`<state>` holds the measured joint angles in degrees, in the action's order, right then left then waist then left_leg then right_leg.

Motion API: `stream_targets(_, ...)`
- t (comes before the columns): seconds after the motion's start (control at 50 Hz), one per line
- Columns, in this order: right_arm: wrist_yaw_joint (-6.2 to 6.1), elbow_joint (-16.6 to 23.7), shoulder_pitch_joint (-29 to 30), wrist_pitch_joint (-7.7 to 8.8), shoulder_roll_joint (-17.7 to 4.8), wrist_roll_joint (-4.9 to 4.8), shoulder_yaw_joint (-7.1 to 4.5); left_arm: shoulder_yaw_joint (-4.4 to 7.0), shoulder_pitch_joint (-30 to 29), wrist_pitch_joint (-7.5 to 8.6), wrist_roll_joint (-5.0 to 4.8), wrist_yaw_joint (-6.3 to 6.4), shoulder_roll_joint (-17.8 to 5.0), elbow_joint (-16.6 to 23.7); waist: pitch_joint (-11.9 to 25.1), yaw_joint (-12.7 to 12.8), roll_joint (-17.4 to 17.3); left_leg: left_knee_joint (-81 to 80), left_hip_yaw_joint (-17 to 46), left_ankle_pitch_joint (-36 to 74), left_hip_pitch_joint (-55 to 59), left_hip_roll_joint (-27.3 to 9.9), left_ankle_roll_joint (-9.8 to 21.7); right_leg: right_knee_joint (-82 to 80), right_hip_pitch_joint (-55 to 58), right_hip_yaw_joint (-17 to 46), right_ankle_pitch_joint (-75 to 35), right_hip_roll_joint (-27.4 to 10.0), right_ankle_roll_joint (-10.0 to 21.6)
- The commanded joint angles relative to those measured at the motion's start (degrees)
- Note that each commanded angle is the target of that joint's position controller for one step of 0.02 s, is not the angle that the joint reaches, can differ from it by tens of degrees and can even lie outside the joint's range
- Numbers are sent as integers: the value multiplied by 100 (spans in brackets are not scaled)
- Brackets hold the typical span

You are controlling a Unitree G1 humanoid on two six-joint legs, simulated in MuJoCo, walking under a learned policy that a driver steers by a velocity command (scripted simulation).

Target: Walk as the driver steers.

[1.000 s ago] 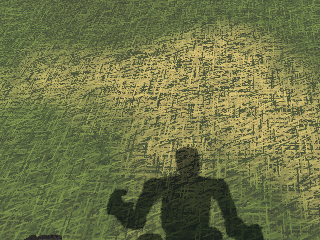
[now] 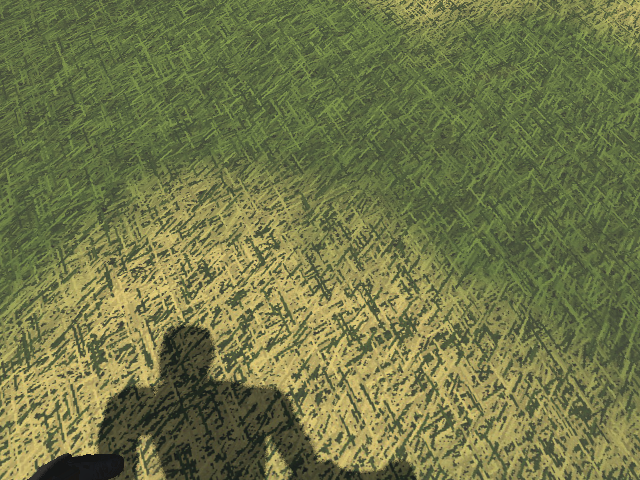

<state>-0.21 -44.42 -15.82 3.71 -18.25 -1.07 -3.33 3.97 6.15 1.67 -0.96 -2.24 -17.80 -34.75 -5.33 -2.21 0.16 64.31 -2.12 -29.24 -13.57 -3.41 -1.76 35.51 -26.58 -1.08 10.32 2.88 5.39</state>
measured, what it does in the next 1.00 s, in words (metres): walks ahead, turning right: left foot, then right foot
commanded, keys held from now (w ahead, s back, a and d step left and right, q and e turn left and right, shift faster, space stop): e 0.48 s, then no key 0.40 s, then w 0.10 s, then w+e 0.02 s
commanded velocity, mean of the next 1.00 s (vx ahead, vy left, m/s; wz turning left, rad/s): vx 0.10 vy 0.00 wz -0.41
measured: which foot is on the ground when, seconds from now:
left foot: up 0.00-0.36, down 0.38-0.76, up 0.78-1.00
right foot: down 0.00-0.38, up 0.40-0.74, down 0.76-1.00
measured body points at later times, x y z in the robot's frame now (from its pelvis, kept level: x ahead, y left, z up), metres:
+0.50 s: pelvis +0.17 +0.03 +0.01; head +0.21 +0.03 +0.46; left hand +0.39 +0.28 -0.09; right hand +0.27 -0.27 -0.07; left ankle +0.27 +0.12 -0.72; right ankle +0.08 -0.07 -0.65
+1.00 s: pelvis +0.18 +0.00 +0.02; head +0.18 -0.01 +0.47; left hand +0.40 +0.18 -0.09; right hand +0.18 -0.30 -0.10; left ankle +0.21 +0.12 -0.70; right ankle +0.13 -0.10 -0.72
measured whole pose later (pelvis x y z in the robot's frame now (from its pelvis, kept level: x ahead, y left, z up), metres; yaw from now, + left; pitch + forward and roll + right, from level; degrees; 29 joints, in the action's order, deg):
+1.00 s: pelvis +0.18 +0.00 +0.02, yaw -23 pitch +0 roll +0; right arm -0.3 -45.6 -12.0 -0.5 -17.0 -0.5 -2.4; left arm 1.1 10.9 -0.5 -0.1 0.7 -12.9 -43.2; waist 0.2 -0.1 -1.9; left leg 39.6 -0.8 -25.6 -16.8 -1.9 -2.2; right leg 27.9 -11.8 1.8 16.3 2.1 2.0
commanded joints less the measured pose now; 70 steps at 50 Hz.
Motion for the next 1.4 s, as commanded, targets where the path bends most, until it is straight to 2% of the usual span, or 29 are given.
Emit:
stream_targets(0.02, -44, 734, 398, 288, -772, 60, -116, 281, 831, 130, -30, 56, -879, 175, 1223, 427, -26, 801, 613, 422, -2836, -187, 12, -1463, 3122, 2457, -2600, -1646, 1242)
stream_targets(0.08, -73, 663, 189, 68, -724, 184, -140, 244, 330, 88, 93, 152, -819, 237, 997, 15, 209, 209, 535, 850, -1898, -237, -198, -1705, 1667, 1831, -3538, -1296, 1147)
stream_targets(0.18, -97, 782, 622, -80, -365, 220, -4, 279, 459, -61, 15, 351, -938, -20, 1127, 116, 387, -1308, 452, 1845, -1641, 143, -428, -1466, 1233, 1371, -3665, -851, 891)
stream_targets(0.28, -11, 966, 1257, -100, -432, 131, -6, 270, 625, -252, -8, 430, -934, -140, 1154, 368, 569, -2568, 652, 2209, -1358, 452, -364, -1065, 1453, 1988, -2561, -885, 645)
stream_targets(0.36, 12, 924, 876, 4, -574, 164, -122, 200, 313, -293, -37, 439, -771, -55, 1049, 35, 794, -3990, 685, 2748, -485, 442, -8, -375, 1554, 2583, -1599, -655, 288)
stream_targets(0.38, -30, 944, 711, 34, -826, 250, -177, 116, 448, -272, 30, 436, -500, 9, 1313, 71, 389, -4133, 1178, 3994, 351, -303, 284, 322, 1208, 2313, -665, -308, 22)
stream_targets(0.4, -80, 1054, 818, -30, -1162, 398, -216, 47, 1198, -248, 84, 437, -223, -32, 1571, 510, -1053, -4033, 2563, 6098, 1513, -1670, 1160, 1535, 29, 1506, 2315, 487, -386)
stream_targets(0.42, -65, 927, 430, -107, -963, 356, -231, 139, 1427, -246, 42, 435, -691, -82, 1855, 396, -1595, -4259, 3782, 5695, 1651, -2345, 1877, 2671, -537, 1161, 3187, 451, -677)
stream_targets(0.44, -63, 1013, 554, -133, -695, 260, -151, 277, 1347, -298, -4, 440, -1091, -198, 1570, 322, -1021, -4251, 3325, 4972, 1417, -2099, 1833, 3378, -690, 1207, 2788, 185, -851)
stream_targets(0.48, -95, 1067, 899, -217, -443, 213, -87, 332, 996, -483, -51, 494, -1058, -248, 1080, 309, -602, -4354, 2098, 3792, 811, -1422, 1411, 3718, -813, 963, 2079, -56, -1035)
stream_targets(0.56, -134, 958, 1002, -314, -470, 253, -89, 161, 776, -534, -24, 494, -447, -118, 930, 271, -945, -4666, 1144, 3563, 299, -914, 1407, 2722, -205, 503, 1636, -89, -1114)
stream_targets(0.7, -68, 703, 894, -406, -747, 63, -163, 57, 664, -463, 57, 335, -388, -177, 1141, 132, -1078, -4524, 1106, 3039, 364, -1139, 1511, 172, 1030, 171, 967, -244, -823)
stream_targets(0.76, -22, 455, 561, -388, -513, 0, -54, 82, 908, -446, 133, 282, -541, -315, 1002, 276, -670, -4093, 798, 2107, -507, -805, 781, -1452, 2303, 438, -310, -418, -327)
stream_targets(0.78, 50, 528, 420, -331, -124, 227, 77, 144, 944, -461, 195, 345, -976, -241, 1215, 48, 700, -2978, 138, 945, -1077, -229, 234, -1622, 2790, 1816, -1307, -1608, 82)
stream_targets(0.8, 5, 676, 758, -318, -125, 224, 68, 82, 552, -412, 292, 305, -833, -247, 919, 116, 1443, -2847, 89, 1, -930, 91, -6, -1861, 1481, 2201, -639, -2083, 803)
stream_targets(0.82, -36, 623, 957, -345, -426, 197, -5, 10, 191, -314, 331, 281, -570, -130, 613, 192, 1075, -2440, 264, 145, -743, 5, -86, -2009, 1206, 1998, -80, -1786, 790)
stream_targets(0.9, -71, 334, 606, -418, -318, 205, -24, -72, 136, -99, 202, 299, -387, -424, 714, 137, 928, -2313, 308, 565, -633, 20, -234, -1714, 1542, 1480, -910, -1382, 499)
stream_targets(0.96, -14, 374, 877, -325, -382, 35, -25, 62, 680, -184, 57, 325, -760, -653, 415, 505, 911, -2293, 25, 331, -1165, 205, -94, -2096, 1868, 2043, 1607, -1488, 678)
stream_targets(1.0, 5, 452, 1065, -214, -363, -32, -17, 71, 795, -183, 23, 346, -773, -722, 75, 554, 866, -2627, 114, 65, -1369, 178, 122, -2286, 1866, 2497, 2254, -1642, 794)
stream_targets(1.06, 54, 99, 323, 7, -295, 27, -39, 65, 322, -185, -81, 353, -708, -656, 227, 31, 641, -4249, -22, 1407, 235, 314, 460, -2043, 1179, 2230, 1709, -1273, 619)
stream_targets(1.08, 40, -91, -180, 45, -413, 80, -90, 22, 149, -158, -55, 346, -504, -590, 501, -183, 491, -4304, 204, 1729, 1282, 95, 512, -1609, 588, 1961, 1389, -990, 399)
stream_targets(1.1, 14, -231, -764, 71, -816, 146, -201, -77, -251, -94, -29, 338, -64, -394, 641, -472, -364, -4529, 1115, 997, 2082, -616, 730, -423, -424, 1159, 1387, -357, -14)
stream_targets(1.12, 36, -289, -1035, 81, -1233, 134, -324, -87, -347, -1, -30, 337, -64, -172, 598, -531, -1440, -5199, 2711, 285, 2295, -1688, 1326, 773, -1246, 505, 1854, 102, -285)
stream_targets(1.14, 2, -231, -894, 110, -938, 141, -260, 43, -294, 65, -57, 328, -450, -195, 225, -497, -1080, -5422, 3160, 39, 2175, -2089, 1647, 1831, -1844, 853, 2274, -167, -338)
stream_targets(1.18, -67, -100, -431, 166, -574, 113, -171, 112, 200, 110, -170, 252, -447, -446, -16, -150, -761, -5506, 2418, -16, 2261, -1706, 1299, 2501, -2300, 1067, 1493, -424, -254)
stream_targets(1.22, -92, -24, -133, 140, -438, 157, -120, 146, 91, 91, -89, 222, -394, -454, -181, -82, -658, -5370, 1284, 2541, 2044, -1416, 1007, 2443, -2236, 975, 831, -537, -341)
stream_targets(1.26, -127, 74, 97, 59, -521, 191, -146, 96, 112, 51, -28, 155, -165, -391, 86, -7, -668, -5174, 323, 4515, 1607, -1107, 918, 2076, -1632, 445, 388, -492, -588)
stream_targets(1.32, -223, 101, 180, -79, -727, 128, -195, -31, -252, -4, -2, 32, 129, -101, 135, -104, -672, -5138, -494, 4924, 916, -841, 914, 914, -682, -75, -427, -534, -749)
stream_targets(1.4, -245, 80, 118, -142, -956, -31, -270, 101, -93, -89, 7, -115, -201, 98, 426, 68, -753, -4563, -655, 5527, 1027, -1072, 862, 193, 110, -246, -560, -343, -492)
Velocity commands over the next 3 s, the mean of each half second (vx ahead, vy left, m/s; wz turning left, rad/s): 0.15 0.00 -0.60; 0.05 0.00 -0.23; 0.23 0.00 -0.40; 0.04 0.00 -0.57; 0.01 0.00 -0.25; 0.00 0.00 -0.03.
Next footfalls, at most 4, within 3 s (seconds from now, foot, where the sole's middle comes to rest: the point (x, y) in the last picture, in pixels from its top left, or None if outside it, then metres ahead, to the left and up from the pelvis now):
0.38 left None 0.31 0.11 -0.76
0.76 right None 0.16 -0.11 -0.76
1.08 left None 0.26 0.10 -0.76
1.48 right None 0.36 -0.24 -0.76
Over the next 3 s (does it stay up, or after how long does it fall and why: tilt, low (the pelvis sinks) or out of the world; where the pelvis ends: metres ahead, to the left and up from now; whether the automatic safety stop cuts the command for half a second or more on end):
stays up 0.34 -0.12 0.02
